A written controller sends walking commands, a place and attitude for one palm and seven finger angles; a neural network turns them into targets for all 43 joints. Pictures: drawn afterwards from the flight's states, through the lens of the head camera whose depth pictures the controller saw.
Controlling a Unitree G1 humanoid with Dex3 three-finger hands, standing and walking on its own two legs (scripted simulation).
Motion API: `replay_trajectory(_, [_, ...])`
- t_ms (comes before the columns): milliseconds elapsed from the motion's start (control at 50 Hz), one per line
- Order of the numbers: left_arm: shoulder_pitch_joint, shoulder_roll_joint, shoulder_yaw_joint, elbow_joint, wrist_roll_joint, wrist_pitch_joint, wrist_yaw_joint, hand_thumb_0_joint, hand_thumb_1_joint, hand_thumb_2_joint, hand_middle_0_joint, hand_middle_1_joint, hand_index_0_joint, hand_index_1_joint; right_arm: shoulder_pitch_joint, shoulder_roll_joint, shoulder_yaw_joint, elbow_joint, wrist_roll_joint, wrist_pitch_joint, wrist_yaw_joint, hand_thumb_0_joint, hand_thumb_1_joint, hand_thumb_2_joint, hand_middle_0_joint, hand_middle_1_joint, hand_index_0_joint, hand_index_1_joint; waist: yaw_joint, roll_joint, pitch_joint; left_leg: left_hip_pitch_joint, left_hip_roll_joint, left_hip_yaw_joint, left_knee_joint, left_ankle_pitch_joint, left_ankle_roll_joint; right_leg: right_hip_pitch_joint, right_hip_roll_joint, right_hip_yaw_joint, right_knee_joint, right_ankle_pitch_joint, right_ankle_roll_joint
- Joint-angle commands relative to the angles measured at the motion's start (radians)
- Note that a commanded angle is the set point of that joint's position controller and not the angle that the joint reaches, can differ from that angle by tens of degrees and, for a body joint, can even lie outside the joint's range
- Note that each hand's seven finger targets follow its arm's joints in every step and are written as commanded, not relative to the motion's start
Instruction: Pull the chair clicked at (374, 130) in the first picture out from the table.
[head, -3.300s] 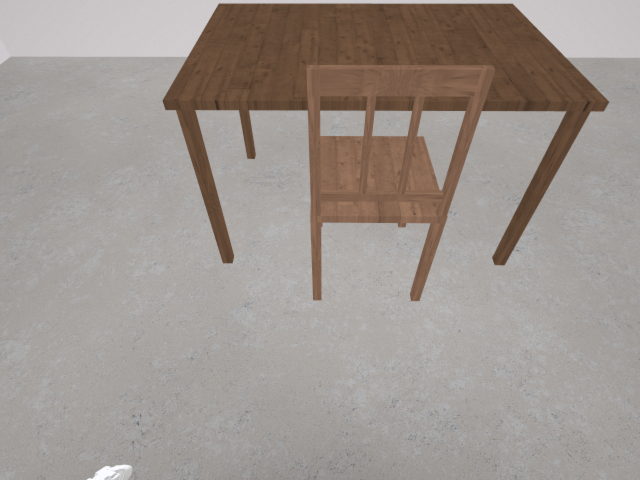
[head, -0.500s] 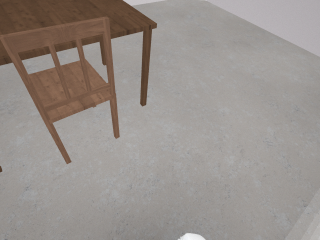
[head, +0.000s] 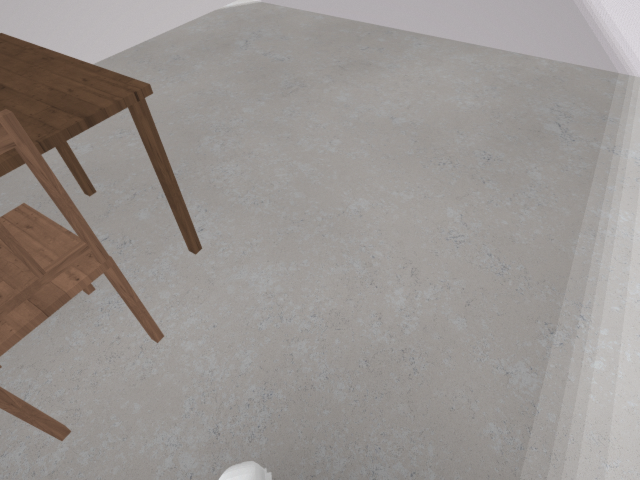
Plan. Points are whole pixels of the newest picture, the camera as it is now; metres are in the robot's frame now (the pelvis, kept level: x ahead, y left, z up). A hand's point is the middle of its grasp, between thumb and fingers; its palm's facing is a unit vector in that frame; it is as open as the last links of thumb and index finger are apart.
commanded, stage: walk to a spot facing it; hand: left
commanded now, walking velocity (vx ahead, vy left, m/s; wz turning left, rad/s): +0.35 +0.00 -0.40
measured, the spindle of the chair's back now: out of the picture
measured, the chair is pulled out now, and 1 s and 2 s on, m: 0.00 0.00 0.00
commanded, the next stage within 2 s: turn to face it in 0.76 s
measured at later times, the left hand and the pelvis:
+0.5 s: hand (183, 393) +0.29 +0.25 -0.17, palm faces -0.18 -0.97 -0.16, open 7.4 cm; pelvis +0.20 +0.07 +0.00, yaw -17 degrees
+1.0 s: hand (304, 269) +0.55 +0.06 -0.17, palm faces -0.51 -0.83 -0.22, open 7.4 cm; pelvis +0.35 -0.04 -0.01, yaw -30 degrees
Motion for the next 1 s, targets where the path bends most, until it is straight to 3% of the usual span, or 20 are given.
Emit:
replay_trajectory(0, [0.079,0.19,0.045,-0.027,0.003,-0.035,0.013,0.0,0.9,0.9,-0.2,-0.3,-0.2,-0.3,-0.121,-0.051,-0.01,-0.13,0.003,-0.042,0.004,0.0,-0.9,-0.9,0.2,0.3,0.2,0.3,0.046,-0.174,0.094,-0.145,-0.015,-0.003,-0.062,0.097,-0.011,-0.009,-0.233,0.237,-0.204,0.18,-0.143])
replay_trajectory(120, [0.112,0.187,0.045,-0.001,0.014,-0.035,0.028,0.0,0.9,0.9,-0.2,-0.3,-0.2,-0.3,-0.224,-0.03,0.002,-0.178,0.013,-0.066,0.007,0.0,-0.9,-0.9,0.2,0.3,0.2,0.3,0.065,-0.195,0.073,0.007,-0.065,0.013,-0.321,0.048,0.025,0.035,-0.233,0.252,-0.123,0.362,-0.116])
replay_trajectory(140, [0.105,0.195,0.047,0.002,0.013,-0.035,0.028,0.0,0.9,0.9,-0.2,-0.3,-0.2,-0.3,-0.195,-0.035,0.0,-0.168,0.014,-0.072,0.002,0.0,-0.9,-0.9,0.2,0.3,0.2,0.3,0.048,-0.181,0.059,0.105,-0.09,0.03,-0.376,0.041,0.034,0.007,-0.227,0.251,-0.081,0.43,-0.11])
replay_trajectory(180, [0.083,0.18,0.053,0.01,0.006,-0.036,0.026,0.0,0.9,0.9,-0.2,-0.3,-0.2,-0.3,0.041,-0.087,-0.015,-0.09,0.009,-0.082,-0.022,0.0,-0.9,-0.9,0.2,0.3,0.2,0.3,-0.06,-0.116,-0.045,0.485,-0.109,0.019,-0.512,0.112,0.053,-0.124,-0.151,0.207,0.192,0.51,-0.063])
replay_trajectory(200, [0.104,0.132,0.055,-0.002,-0.006,-0.032,0.015,0.0,0.9,0.9,-0.2,-0.3,-0.2,-0.3,0.211,-0.201,-0.042,-0.047,-0.005,-0.087,-0.037,0.0,-0.9,-0.9,0.2,0.3,0.2,0.3,-0.12,0.083,-0.178,0.716,0.1,-0.2,-0.563,0.032,0.102,-0.269,-0.047,0.113,0.473,0.241,-0.02])
replay_trajectory(220, [0.146,0.078,0.045,-0.02,-0.014,-0.032,0.003,0.0,0.9,0.9,-0.2,-0.3,-0.2,-0.3,0.28,-0.278,-0.052,-0.031,-0.004,-0.089,-0.039,0.0,-0.9,-0.9,0.2,0.3,0.2,0.3,-0.104,0.329,-0.244,0.802,0.367,-0.568,-0.728,-0.01,0.184,-0.475,0.051,0.029,0.806,-0.247,0.023])
replay_trajectory(240, [0.11,0.111,0.048,-0.022,-0.006,-0.03,0.006,0.0,0.9,0.9,-0.2,-0.3,-0.2,-0.3,0.219,-0.245,-0.034,-0.043,0.005,-0.077,-0.042,0.0,-0.9,-0.9,0.2,0.3,0.2,0.3,-0.088,0.21,-0.171,0.681,0.384,-0.619,-0.794,-0.1,0.219,-0.508,-0.02,0.101,0.918,-0.217,0.005])
replay_trajectory(300, [0.054,0.084,0.05,0.001,0.014,-0.008,-0.02,0.0,0.9,0.9,-0.2,-0.3,-0.2,-0.3,0.008,-0.074,0.008,-0.075,0.006,-0.096,-0.043,0.0,-0.9,-0.9,0.2,0.3,0.2,0.3,0.008,0.095,0.046,0.362,0.257,-0.272,-0.834,-0.053,0.164,-0.507,-0.13,0.05,0.942,-0.008,0.024])
replay_trajectory(360, [0.103,0.041,0.046,0.011,0.015,0.031,-0.028,0.0,0.9,0.9,-0.2,-0.3,-0.2,-0.3,0.011,-0.031,0.017,-0.046,0.015,-0.11,-0.048,0.0,-0.9,-0.9,0.2,0.3,0.2,0.3,0.056,0.136,0.046,0.311,0.189,-0.037,-0.827,0.131,0.141,-0.478,-0.136,0.019,0.878,0.074,0.043])
replay_trajectory(500, [-0.058,0.024,0.046,-0.06,0.024,0.05,-0.044,0.0,0.9,0.9,-0.2,-0.3,-0.2,-0.3,0.101,-0.035,0.003,-0.013,0.018,-0.115,-0.047,0.0,-0.9,-0.9,0.2,0.3,0.2,0.3,0.037,0.066,0.101,0.451,0.195,0.096,-0.868,0.192,0.175,-0.668,-0.167,-0.035,0.687,0.22,0.078])
replay_trajectory(640, [-0.28,0.017,0.025,-0.136,0.014,0.032,-0.048,0.0,0.9,0.9,-0.2,-0.3,-0.2,-0.3,0.196,-0.074,-0.001,0.026,0.002,-0.096,-0.042,0.0,-0.9,-0.9,0.2,0.3,0.2,0.3,-0.037,0.074,0.127,0.567,0.221,0.204,-0.766,0.483,0.174,-0.571,-0.12,-0.133,0.326,0.151,0.04])
replay_trajectory(700, [-0.22,0.044,0.029,-0.125,0.015,0.021,-0.043,0.0,0.9,0.9,-0.2,-0.3,-0.2,-0.3,0.186,-0.101,-0.01,0.023,0.002,-0.089,-0.041,0.0,-0.9,-0.9,0.2,0.3,0.2,0.3,0.002,0.079,0.068,0.591,0.228,0.256,-0.599,0.792,0.158,-0.421,-0.051,-0.182,0.267,0.079,-0.004])
replay_trajectory(740, [-0.043,0.092,0.043,-0.074,0.019,0.003,-0.037,0.0,0.9,0.9,-0.2,-0.3,-0.2,-0.3,0.154,-0.126,-0.013,0.004,0.008,-0.084,-0.039,0.0,-0.9,-0.9,0.2,0.3,0.2,0.3,0.09,0.075,-0.046,0.519,0.196,0.295,-0.311,0.87,0.112,-0.129,0.008,-0.223,0.18,0.1,-0.034])
replay_trajectory(760, [0.079,0.174,0.063,-0.041,0.022,-0.012,-0.029,0.0,0.9,0.9,-0.2,-0.3,-0.2,-0.3,0.159,-0.109,-0.005,-0.011,0.02,-0.08,-0.027,0.0,-0.9,-0.9,0.2,0.3,0.2,0.3,0.151,-0.022,-0.151,0.295,0.168,0.289,-0.044,0.637,0.068,0.178,-0.085,-0.104,0.138,0.204,-0.08])
replay_trajectory(780, [0.173,0.298,0.09,-0.036,0.012,-0.023,-0.011,0.0,0.9,0.9,-0.2,-0.3,-0.2,-0.3,0.183,-0.039,0.008,-0.056,0.034,-0.08,-0.025,0.0,-0.9,-0.9,0.2,0.3,0.2,0.3,0.165,-0.257,-0.302,-0.029,-0.02,0.234,0.309,-0.249,0.002,0.414,-0.412,0.437,0.086,0.49,-0.213])
replay_trajectory(800, [0.174,0.344,0.101,-0.035,-0.015,-0.008,0.004,0.0,0.9,0.9,-0.2,-0.3,-0.2,-0.3,0.093,-0.052,0.004,-0.08,0.038,-0.073,-0.037,0.0,-0.9,-0.9,0.2,0.3,0.2,0.3,0.164,-0.191,-0.314,-0.1,-0.031,0.057,0.441,-0.332,0.012,0.378,-0.482,0.527,-0.01,0.613,-0.275])
replay_trajectory(820, [0.1,0.314,0.091,-0.048,-0.021,0.004,0.01,0.0,0.9,0.9,-0.2,-0.3,-0.2,-0.3,0.054,-0.036,0.0,-0.084,0.034,-0.068,-0.045,0.0,-0.9,-0.9,0.2,0.3,0.2,0.3,0.127,-0.086,-0.157,-0.131,0.017,0.005,0.451,-0.256,0.013,0.254,-0.467,0.418,-0.021,0.636,-0.278])
replay_trajectory(860, [-0.046,0.223,0.057,-0.082,-0.013,-0.006,0.018,0.0,0.9,0.9,-0.2,-0.3,-0.2,-0.3,0.089,-0.032,0.009,-0.044,0.021,-0.049,-0.042,0.0,-0.9,-0.9,0.2,0.3,0.2,0.3,0.046,-0.09,-0.107,-0.025,0.047,-0.03,0.367,-0.12,0.009,-0.024,-0.389,0.283,-0.081,0.474,-0.188])
replay_trajectory(900, [-0.12,0.158,0.036,-0.084,0.001,-0.016,0.032,0.0,0.9,0.9,-0.2,-0.3,-0.2,-0.3,0.156,0.001,0.02,0.011,0.01,-0.022,-0.046,0.0,-0.9,-0.9,0.2,0.3,0.2,0.3,-0.015,-0.078,-0.078,0.073,0.039,-0.036,0.273,-0.071,0.016,-0.184,-0.324,0.135,-0.106,0.505,-0.144])
replay_trajectory(980, [-0.155,0.111,0.011,-0.051,0.008,-0.015,0.035,0.0,0.9,0.9,-0.2,-0.3,-0.2,-0.3,0.23,0.056,0.034,0.06,0.012,0.002,-0.042,0.0,-0.9,-0.9,0.2,0.3,0.2,0.3,-0.062,-0.133,-0.075,0.192,-0.002,-0.019,0.038,-0.009,0.019,-0.293,-0.258,-0.012,-0.139,0.343,-0.111])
